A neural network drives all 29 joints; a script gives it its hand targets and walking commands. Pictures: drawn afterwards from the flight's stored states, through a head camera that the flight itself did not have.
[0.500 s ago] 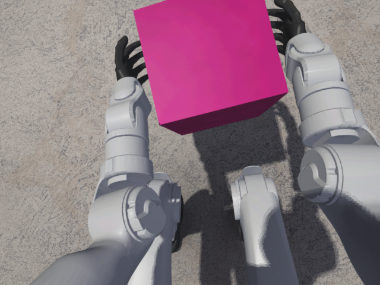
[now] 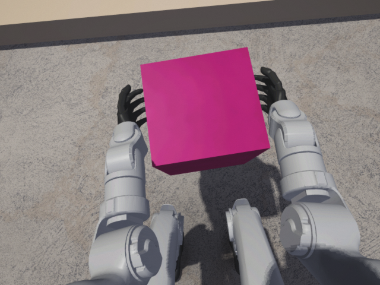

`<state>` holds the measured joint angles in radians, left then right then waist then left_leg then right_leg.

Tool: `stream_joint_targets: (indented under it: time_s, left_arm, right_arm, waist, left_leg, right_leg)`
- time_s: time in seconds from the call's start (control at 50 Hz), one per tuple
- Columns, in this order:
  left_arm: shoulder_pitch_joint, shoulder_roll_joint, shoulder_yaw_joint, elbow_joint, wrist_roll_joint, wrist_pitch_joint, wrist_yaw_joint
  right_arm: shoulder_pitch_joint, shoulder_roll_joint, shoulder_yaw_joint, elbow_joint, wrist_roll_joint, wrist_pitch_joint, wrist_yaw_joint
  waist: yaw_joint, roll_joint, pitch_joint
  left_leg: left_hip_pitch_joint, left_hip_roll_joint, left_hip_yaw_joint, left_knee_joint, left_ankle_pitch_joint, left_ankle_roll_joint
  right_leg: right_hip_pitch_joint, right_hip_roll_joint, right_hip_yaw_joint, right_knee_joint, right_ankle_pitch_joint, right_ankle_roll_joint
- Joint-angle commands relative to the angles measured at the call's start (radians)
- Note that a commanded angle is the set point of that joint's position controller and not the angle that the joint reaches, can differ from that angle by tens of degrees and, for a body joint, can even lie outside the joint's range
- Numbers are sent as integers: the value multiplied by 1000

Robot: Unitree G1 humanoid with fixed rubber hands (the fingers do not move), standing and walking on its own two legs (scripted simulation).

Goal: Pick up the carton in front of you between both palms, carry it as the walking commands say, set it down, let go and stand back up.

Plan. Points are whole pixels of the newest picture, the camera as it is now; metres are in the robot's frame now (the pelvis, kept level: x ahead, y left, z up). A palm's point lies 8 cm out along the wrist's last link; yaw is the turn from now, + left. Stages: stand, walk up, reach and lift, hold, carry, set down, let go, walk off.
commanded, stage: reach and lift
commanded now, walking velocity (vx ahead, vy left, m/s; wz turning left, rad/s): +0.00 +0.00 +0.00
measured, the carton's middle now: (201, 123) +0.47 -0.01 -0.12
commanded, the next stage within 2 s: hold in 1.94 s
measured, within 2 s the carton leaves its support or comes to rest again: neither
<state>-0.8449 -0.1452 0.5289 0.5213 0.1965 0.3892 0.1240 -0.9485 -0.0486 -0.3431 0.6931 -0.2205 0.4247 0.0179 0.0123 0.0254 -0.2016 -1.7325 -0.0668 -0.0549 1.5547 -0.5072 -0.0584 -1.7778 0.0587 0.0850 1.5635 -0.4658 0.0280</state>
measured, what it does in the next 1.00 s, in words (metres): rises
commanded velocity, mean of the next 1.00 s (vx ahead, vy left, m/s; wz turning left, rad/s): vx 0.00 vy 0.00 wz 0.00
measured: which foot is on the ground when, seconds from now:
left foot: down 0.00-1.00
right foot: down 0.00-1.00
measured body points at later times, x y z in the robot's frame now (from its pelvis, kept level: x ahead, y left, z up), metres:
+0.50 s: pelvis +0.05 +0.00 +0.14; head +0.15 -0.01 +0.58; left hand +0.42 +0.15 +0.11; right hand +0.42 -0.15 +0.11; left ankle +0.09 +0.14 -0.52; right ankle +0.10 -0.12 -0.52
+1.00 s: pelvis +0.07 +0.01 +0.22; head +0.04 +0.01 +0.67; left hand +0.39 +0.15 +0.24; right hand +0.37 -0.15 +0.23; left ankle +0.09 +0.14 -0.52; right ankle +0.10 -0.12 -0.52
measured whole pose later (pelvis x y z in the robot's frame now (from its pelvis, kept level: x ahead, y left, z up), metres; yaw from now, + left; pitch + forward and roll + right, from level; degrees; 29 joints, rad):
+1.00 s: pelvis +0.07 +0.01 +0.22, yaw -1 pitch -2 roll +0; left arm -0.33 -0.17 0.31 0.43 0.30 0.57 0.02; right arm -0.30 0.16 -0.28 0.40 -0.30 0.61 0.00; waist 0.00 0.00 -0.05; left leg -0.19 -0.02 -0.09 0.47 -0.24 -0.01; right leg -0.21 0.02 0.08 0.45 -0.20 0.02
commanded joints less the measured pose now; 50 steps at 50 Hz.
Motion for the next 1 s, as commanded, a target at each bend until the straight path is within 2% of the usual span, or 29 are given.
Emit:
stream_joint_targets:
  time_s: [0.0, 0.02, 0.04, 0.06, 0.1, 0.12, 0.14, 0.16, 0.18, 0.22, 0.26, 0.28, 0.34, 0.36, 0.44, 0.46, 0.48, 0.5, 0.54, 0.6, 0.64, 0.66, 0.68, 0.72, 0.8, 0.84, 0.9, 0.92, 0.98]
  left_arm:
    - [-611, -1053, -621, 151, -150, 5, -321]
    - [-622, -1048, -635, 126, -158, -2, -322]
    - [-587, -1058, -645, 136, -154, -4, -320]
    - [-581, -1074, -643, 128, -157, -9, -320]
    - [-525, -1064, -646, 137, -151, -13, -322]
    - [-518, -1067, -654, 123, -151, -17, -323]
    - [-493, -1057, -647, 139, -142, -17, -324]
    - [-455, -1057, -643, 148, -127, -15, -324]
    - [-454, -1061, -655, 133, -134, -21, -324]
    - [-431, -1045, -675, 107, -136, -28, -326]
    - [-357, -1070, -661, 144, -123, -23, -330]
    - [-333, -1052, -669, 133, -122, -25, -333]
    - [-296, -1059, -689, 124, -119, -21, -335]
    - [-254, -1059, -692, 121, -111, -23, -335]
    - [-174, -1052, -700, 122, -101, -24, -332]
    - [-173, -1065, -722, 101, -116, -25, -333]
    - [-151, -1053, -724, 83, -107, -25, -331]
    - [-127, -1050, -734, 84, -106, -17, -331]
    - [-87, -1043, -747, 71, -109, -10, -330]
    - [-31, -1046, -770, 44, -118, 12, -333]
    - [10, -1030, -771, 35, -113, 31, -336]
    - [26, -1033, -782, 20, -123, 42, -336]
    - [28, -1031, -789, 3, -125, 52, -339]
    - [43, -1021, -811, -30, -137, 77, -344]
    - [120, -1029, -815, -54, -140, 131, -356]
    - [118, -1022, -807, -51, -136, 157, -363]
    - [107, -977, -750, -38, -109, 185, -377]
    - [109, -979, -738, -28, -103, 193, -379]
    - [66, -965, -691, -11, -85, 189, -387]
  right_arm:
    - [-500, 1162, 484, 17, 165, -29, 229]
    - [-491, 1172, 484, 7, 162, -32, 228]
    - [-475, 1181, 489, 9, 167, -37, 226]
    - [-457, 1175, 495, 1, 152, -43, 223]
    - [-418, 1193, 501, -5, 157, -50, 219]
    - [-390, 1188, 503, -18, 149, -52, 214]
    - [-378, 1188, 493, -2, 144, -53, 214]
    - [-363, 1192, 496, -23, 147, -59, 214]
    - [-325, 1196, 494, -2, 136, -55, 213]
    - [-292, 1218, 513, -22, 139, -63, 209]
    - [-276, 1196, 524, -64, 129, -69, 208]
    - [-269, 1206, 528, -63, 139, -67, 207]
    - [-186, 1201, 527, -55, 127, -66, 206]
    - [-180, 1201, 540, -79, 134, -67, 206]
    - [-105, 1205, 549, -88, 123, -70, 206]
    - [-101, 1194, 559, -115, 132, -72, 208]
    - [-84, 1193, 572, -124, 133, -66, 211]
    - [-51, 1201, 569, -122, 127, -60, 211]
    - [-23, 1203, 587, -139, 134, -52, 215]
    - [52, 1185, 603, -182, 127, -27, 216]
    - [58, 1185, 611, -204, 142, -9, 216]
    - [86, 1178, 623, -219, 144, 2, 217]
    - [87, 1180, 631, -224, 147, 14, 219]
    - [117, 1186, 640, -253, 155, 40, 223]
    - [149, 1176, 671, -339, 180, 91, 222]
    - [176, 1161, 638, -326, 163, 120, 222]
    - [195, 1140, 583, -302, 138, 151, 222]
    - [189, 1132, 565, -294, 133, 155, 224]
    - [150, 1139, 538, -279, 115, 159, 231]
  waist:
    - [5, -104, -838]
    - [-3, -120, -841]
    - [3, -88, -826]
    - [-16, -90, -827]
    - [0, -88, -794]
    - [-13, -84, -783]
    - [-3, -80, -753]
    - [10, -49, -737]
    - [-8, -67, -730]
    - [-7, -78, -726]
    - [-12, -58, -686]
    - [10, -62, -658]
    - [-19, -32, -596]
    - [1, -30, -605]
    - [-19, -46, -512]
    - [-18, -28, -518]
    - [0, -31, -514]
    - [-11, -26, -490]
    - [-4, -34, -462]
    - [-32, -39, -412]
    - [-6, -30, -365]
    - [-11, -20, -347]
    - [0, -26, -322]
    - [-14, -29, -272]
    - [-2, -7, -186]
    - [-22, -37, -117]
    - [-26, -13, -7]
    - [-12, 7, 24]
    - [-18, -15, 60]
  left_leg:
    - [434, -122, 113, -243, 156, 35]
    - [469, -119, 108, -254, 160, 38]
    - [473, -120, 105, -269, 173, 34]
    - [496, -120, 96, -283, 184, 32]
    - [556, -120, 91, -325, 195, 36]
    - [574, -117, 85, -344, 204, 33]
    - [586, -118, 84, -373, 196, 32]
    - [612, -116, 78, -399, 201, 35]
    - [642, -113, 75, -413, 195, 34]
    - [699, -109, 67, -444, 228, 37]
    - [756, -109, 54, -499, 238, 37]
    - [778, -104, 49, -526, 238, 43]
    - [852, -100, 36, -594, 261, 39]
    - [894, -96, 33, -613, 280, 43]
    - [1011, -85, 6, -709, 317, 48]
    - [1028, -82, 5, -716, 336, 44]
    - [1065, -80, 6, -746, 359, 44]
    - [1089, -78, 1, -767, 368, 44]
    - [1162, -69, -6, -813, 389, 47]
    - [1265, -60, -17, -884, 443, 46]
    - [1309, -54, -15, -934, 465, 50]
    - [1350, -48, -22, -966, 481, 46]
    - [1367, -47, -24, -978, 475, 46]
    - [1424, -40, -26, -1030, 480, 45]
    - [1508, -35, -19, -1109, 478, 44]
    - [1528, -24, -21, -1145, 443, 44]
    - [1521, -23, -17, -1191, 354, 50]
    - [1521, -22, -15, -1204, 330, 50]
    - [1518, -21, -14, -1217, 277, 59]
  right_leg:
    - [735, 99, -109, -265, 205, 0]
    - [771, 99, -107, -276, 221, 4]
    - [788, 97, -99, -295, 230, -1]
    - [801, 98, -100, -300, 245, -6]
    - [833, 101, -93, -345, 245, -4]
    - [871, 101, -86, -362, 265, -8]
    - [889, 100, -84, -390, 257, -9]
    - [907, 99, -71, -405, 261, -14]
    - [937, 97, -76, -426, 257, -13]
    - [978, 95, -69, -463, 284, -11]
    - [1016, 94, -63, -508, 290, -15]
    - [1045, 91, -57, -528, 283, -14]
    - [1111, 84, -39, -604, 307, -24]
    - [1137, 82, -39, -614, 324, -21]
    - [1191, 81, -41, -705, 343, -25]
    - [1244, 77, -32, -717, 368, -29]
    - [1268, 77, -30, -737, 389, -28]
    - [1300, 74, -24, -764, 404, -28]
    - [1346, 71, -23, -806, 419, -26]
    - [1425, 69, -20, -878, 472, -25]
    - [1477, 66, -14, -918, 495, -18]
    - [1502, 65, -21, -938, 504, -19]
    - [1535, 63, -19, -958, 488, -20]
    - [1569, 61, -22, -1008, 480, -19]
    - [1659, 49, -18, -1088, 482, -14]
    - [1666, 48, -22, -1135, 423, -22]
    - [1667, 43, -23, -1175, 346, -28]
    - [1677, 40, -25, -1180, 328, -30]
    - [1666, 39, -25, -1200, 273, -27]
